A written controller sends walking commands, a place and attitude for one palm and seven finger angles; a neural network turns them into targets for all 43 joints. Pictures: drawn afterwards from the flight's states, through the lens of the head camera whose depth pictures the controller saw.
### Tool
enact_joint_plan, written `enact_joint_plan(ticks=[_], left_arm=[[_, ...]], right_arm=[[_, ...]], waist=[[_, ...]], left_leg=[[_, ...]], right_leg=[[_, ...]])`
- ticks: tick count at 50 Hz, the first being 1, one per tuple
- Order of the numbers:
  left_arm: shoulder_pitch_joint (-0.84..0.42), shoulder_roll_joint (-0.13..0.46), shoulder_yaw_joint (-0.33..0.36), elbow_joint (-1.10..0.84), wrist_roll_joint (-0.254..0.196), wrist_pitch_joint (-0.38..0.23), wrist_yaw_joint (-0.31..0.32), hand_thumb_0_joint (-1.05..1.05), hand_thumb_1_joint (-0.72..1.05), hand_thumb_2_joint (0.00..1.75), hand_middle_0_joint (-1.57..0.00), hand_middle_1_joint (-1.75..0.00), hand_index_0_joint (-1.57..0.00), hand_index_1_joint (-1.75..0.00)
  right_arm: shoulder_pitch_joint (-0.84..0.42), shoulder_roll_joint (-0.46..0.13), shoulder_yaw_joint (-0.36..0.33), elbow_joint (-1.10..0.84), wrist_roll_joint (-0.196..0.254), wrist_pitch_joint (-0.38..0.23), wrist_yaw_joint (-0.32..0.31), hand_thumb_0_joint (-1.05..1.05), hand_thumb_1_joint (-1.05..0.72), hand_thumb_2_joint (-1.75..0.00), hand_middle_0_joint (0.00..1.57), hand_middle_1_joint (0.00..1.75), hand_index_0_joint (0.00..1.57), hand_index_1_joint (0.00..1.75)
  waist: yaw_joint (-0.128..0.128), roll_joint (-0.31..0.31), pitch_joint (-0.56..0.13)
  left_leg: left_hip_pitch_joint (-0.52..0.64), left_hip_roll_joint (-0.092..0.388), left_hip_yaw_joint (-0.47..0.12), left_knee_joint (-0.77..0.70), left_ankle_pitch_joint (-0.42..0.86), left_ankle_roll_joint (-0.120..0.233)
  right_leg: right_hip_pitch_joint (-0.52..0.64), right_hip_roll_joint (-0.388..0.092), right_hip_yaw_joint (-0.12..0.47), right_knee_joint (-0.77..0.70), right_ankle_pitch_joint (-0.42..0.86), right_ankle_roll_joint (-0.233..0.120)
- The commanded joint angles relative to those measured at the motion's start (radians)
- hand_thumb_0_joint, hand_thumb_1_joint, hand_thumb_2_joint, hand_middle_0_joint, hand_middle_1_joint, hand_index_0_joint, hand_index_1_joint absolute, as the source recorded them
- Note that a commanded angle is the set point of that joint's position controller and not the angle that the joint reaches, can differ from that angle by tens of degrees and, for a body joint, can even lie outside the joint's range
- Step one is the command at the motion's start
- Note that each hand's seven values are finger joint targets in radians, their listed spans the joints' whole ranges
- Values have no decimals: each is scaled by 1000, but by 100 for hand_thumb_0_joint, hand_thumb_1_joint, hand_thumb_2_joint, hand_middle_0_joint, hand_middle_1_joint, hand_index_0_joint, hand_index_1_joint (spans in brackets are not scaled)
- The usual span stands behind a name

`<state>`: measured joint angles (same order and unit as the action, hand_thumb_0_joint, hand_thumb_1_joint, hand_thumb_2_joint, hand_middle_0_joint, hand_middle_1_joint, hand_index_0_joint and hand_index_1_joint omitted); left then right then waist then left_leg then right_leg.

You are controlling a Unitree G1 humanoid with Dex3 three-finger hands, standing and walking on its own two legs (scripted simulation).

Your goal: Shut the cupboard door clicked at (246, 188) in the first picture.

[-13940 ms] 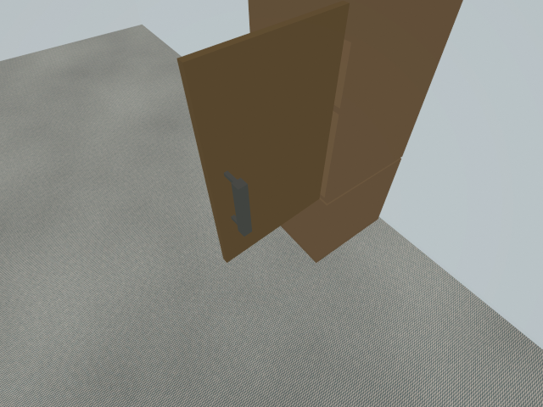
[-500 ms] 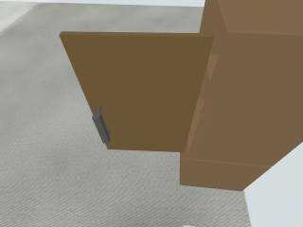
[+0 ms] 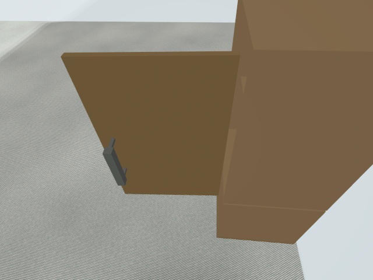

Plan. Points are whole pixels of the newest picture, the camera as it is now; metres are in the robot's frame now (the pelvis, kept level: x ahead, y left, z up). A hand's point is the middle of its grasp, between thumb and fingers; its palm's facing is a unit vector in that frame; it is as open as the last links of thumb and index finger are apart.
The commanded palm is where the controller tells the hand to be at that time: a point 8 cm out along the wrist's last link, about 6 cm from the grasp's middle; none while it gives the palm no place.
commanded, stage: come to a stop and stand still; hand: left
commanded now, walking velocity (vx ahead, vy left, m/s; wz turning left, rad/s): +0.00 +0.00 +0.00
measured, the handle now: (117, 162) +0.46 +0.25 -0.09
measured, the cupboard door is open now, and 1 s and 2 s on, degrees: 93 93 93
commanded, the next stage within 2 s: look again from close up in 0.28 s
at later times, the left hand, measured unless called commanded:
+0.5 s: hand out of the picture +0.01 +0.16 -0.17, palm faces +0.00 -0.98 -0.19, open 7.4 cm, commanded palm none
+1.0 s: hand out of the picture +0.03 +0.19 -0.17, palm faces +0.00 -0.98 -0.20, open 7.4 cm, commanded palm +0.11 +0.23 -0.07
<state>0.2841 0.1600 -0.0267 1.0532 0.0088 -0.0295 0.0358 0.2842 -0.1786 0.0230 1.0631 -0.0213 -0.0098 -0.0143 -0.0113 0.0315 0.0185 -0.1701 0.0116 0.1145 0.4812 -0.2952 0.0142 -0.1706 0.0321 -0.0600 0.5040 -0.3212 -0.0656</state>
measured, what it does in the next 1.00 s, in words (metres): stands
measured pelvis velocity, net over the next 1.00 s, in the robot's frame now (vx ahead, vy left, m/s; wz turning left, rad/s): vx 0.02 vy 0.01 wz -0.01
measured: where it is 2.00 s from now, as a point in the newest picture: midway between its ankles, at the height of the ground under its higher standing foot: outside the picture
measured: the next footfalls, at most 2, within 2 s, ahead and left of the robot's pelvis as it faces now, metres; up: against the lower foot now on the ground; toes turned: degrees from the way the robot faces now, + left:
none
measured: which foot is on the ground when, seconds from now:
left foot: down 0.00-1.00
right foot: down 0.00-1.00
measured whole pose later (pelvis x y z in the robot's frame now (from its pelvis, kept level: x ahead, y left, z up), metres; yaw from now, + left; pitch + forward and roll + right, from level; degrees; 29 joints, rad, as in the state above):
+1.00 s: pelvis +0.02 +0.01 +0.00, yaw -1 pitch +0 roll +1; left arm 0.27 0.17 -0.02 1.10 0.01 -0.02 0.04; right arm 0.25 -0.15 0.03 1.14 -0.02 -0.02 -0.03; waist 0.01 -0.01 0.03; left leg -0.10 0.00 0.13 0.40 -0.29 0.02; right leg -0.11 0.03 -0.04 0.43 -0.31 -0.05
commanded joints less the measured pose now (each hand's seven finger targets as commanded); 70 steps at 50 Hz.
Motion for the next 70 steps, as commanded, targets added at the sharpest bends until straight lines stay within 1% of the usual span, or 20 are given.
enact_joint_plan(ticks=[1, 21, 49, 50, 51, 52, 53, 54, 55, 56, 57, 58, 59, 60, 62, 63, 64, 67, 68, 70], left_arm=[[44, 112, 19, -32, -4, -11, 6, 0, 90, 90, -20, -30, -20, -30], [92, 103, 19, 25, -5, -9, 11, 0, 90, 90, -20, -30, -20, -30], [65, 105, 27, 23, -2, 4, 8, 0, 90, 90, -20, -30, -20, -30], [146, 112, 31, 58, 17, -21, 49, 0, 90, 90, -20, -30, -20, -30], [-721, 673, 411, -1532, -137, -302, 56, 0, 90, 90, -20, -30, -20, -30], [-35, 177, 21, -1166, -140, -212, 68, 0, 90, 90, -22, -32, -22, -32], [-39, 172, 82, -1204, -179, -174, 115, 0, 90, 90, -24, -34, -24, -34], [180, -117, -84, -941, -162, -55, 82, 0, 90, 90, -25, -36, -25, -36], [-23, -27, -27, -1101, -177, -92, 71, 0, 90, 90, -27, -38, -27, -38], [-34, -13, -11, -1078, -168, -131, 47, 0, 90, 90, -29, -40, -29, -40], [-27, 26, 43, -964, -159, -175, 26, 0, 90, 90, -31, -42, -31, -42], [115, 23, 95, -816, -162, -218, -10, 0, 90, 90, -33, -44, -33, -44], [216, -42, 66, -738, -186, -283, -62, 0, 90, 90, -35, -46, -35, -46], [333, -36, 120, -721, -211, -357, -125, 0, 90, 90, -36, -48, -36, -48], [416, 9, 201, -736, -250, -503, -269, 0, 90, 90, -40, -52, -40, -52], [434, 47, 232, -721, -258, -564, -340, 0, 90, 90, -42, -54, -42, -54], [375, 75, 240, -741, -266, -627, -402, 0, 90, 90, -44, -56, -44, -56], [188, 199, 320, -905, -264, -649, -425, 0, 90, 90, -49, -62, -49, -62], [96, 248, 355, -985, -272, -647, -403, 0, 90, 90, -51, -64, -51, -64], [3, 210, 332, -1120, -298, -671, -352, 0, 90, 90, -55, -68, -55, -68]], right_arm=[[49, -72, -8, -21, 4, -13, -6, 0, -90, -90, 20, 30, 20, 30], [34, -69, -10, 42, 10, -20, -22, 0, -90, -90, 20, 30, 20, 30], [27, -83, -15, 55, 8, -25, -30, 0, -90, -90, 20, 30, 20, 30], [-57, -102, -30, -14, 21, -27, -19, 0, -90, -90, 20, 30, 20, 30], [101, -318, -67, -284, 39, -226, -131, 0, -90, -90, 20, 30, 20, 30], [3, -195, 7, -260, 97, -308, -146, 0, -90, -90, 20, 30, 20, 30], [-26, -191, -9, -231, 74, -334, -125, 0, -90, -90, 20, 30, 20, 30], [-33, -134, -30, -233, 66, -342, -71, 0, -90, -90, 20, 30, 20, 30], [-8, -197, -72, -299, 64, -348, -45, 0, -90, -90, 20, 30, 20, 30], [-32, -206, -88, -350, 50, -358, -38, 0, -90, -90, 20, 30, 20, 30], [-40, -210, -90, -360, 38, -360, -31, 0, -90, -90, 20, 30, 20, 30], [-49, -199, -96, -386, 38, -355, -19, 0, -90, -90, 20, 30, 20, 30], [-69, -189, -91, -420, 35, -354, -8, 0, -90, -90, 20, 30, 20, 30], [-76, -186, -103, -441, 25, -349, 2, 0, -90, -90, 20, 30, 20, 30], [-89, -189, -121, -477, 13, -335, 24, 0, -90, -90, 20, 30, 20, 30], [-94, -185, -127, -498, 17, -332, 39, 0, -90, -90, 20, 30, 20, 30], [-118, -183, -125, -518, 21, -329, 50, 0, -90, -90, 20, 30, 20, 30], [-182, -182, -120, -629, 28, -295, 45, 0, -90, -90, 20, 30, 20, 30], [-180, -181, -120, -644, 26, -288, 41, 0, -90, -90, 20, 30, 20, 30], [-185, -169, -115, -682, 26, -291, 29, 0, -90, -90, 20, 30, 20, 30]], waist=[[-4, -51, 62], [12, -51, 14], [19, -39, 44], [44, -58, 65], [-122, 8, -356], [-67, 388, -398], [-4, 326, -402], [-37, 207, -209], [-44, 72, -144], [-53, 11, -72], [-59, -127, 9], [-31, -235, 71], [-16, -396, 61], [26, -471, -13], [81, -483, -218], [99, -382, -263], [98, -304, -289], [117, 89, -319], [109, 117, -325], [74, 101, -388]], left_leg=[[-9, 82, -100, -84, 108, 15], [26, 100, -89, -95, 221, 13], [57, 116, -106, -134, 302, 29], [-37, 116, -55, 127, 394, -5], [359, 85, -86, 162, 612, 13], [382, 51, -157, 111, 730, 12], [344, 84, -189, 39, 847, -14], [174, 86, -181, -59, 779, -4], [64, 79, -180, 20, 622, -14], [-62, 53, -187, 96, 494, -24], [-194, 20, -185, 151, 322, -24], [-297, -2, -176, 175, 214, -22], [-381, -14, -167, 236, 151, -11], [-457, -28, -157, 292, 137, -15], [-556, -55, -126, 396, 195, -33], [-597, -62, -116, 434, 191, -42], [-654, -73, -108, 468, 101, -46], [-707, -82, -67, 553, 22, -21], [-726, -76, -77, 577, -11, -15], [-733, -55, -97, 623, -67, 3]], right_leg=[[-58, -147, 184, -153, 198, -8], [41, -151, 156, -139, 437, 23], [20, -143, 137, -129, 360, 12], [-18, -208, 187, -110, 856, 84], [-50, -98, 85, 144, 678, 66], [-140, -17, 26, 337, 371, 53], [-187, -26, -8, 285, 77, 48], [-283, -32, -8, 213, 16, 54], [-261, -44, -3, 160, 99, 50], [-297, -47, -15, 123, 158, 46], [-349, -53, -13, 107, 189, 44], [-372, -61, -9, 98, 147, 41], [-411, -71, 12, 140, 175, 57], [-398, -76, 30, 206, 272, 70], [-302, -86, 63, 373, 623, 88], [-282, -101, 97, 424, 671, 83], [-314, -110, 140, 435, 552, 80], [-477, -83, 171, 483, 117, 27], [-510, -74, 189, 482, 13, 19], [-577, -56, 199, 477, -147, 28]])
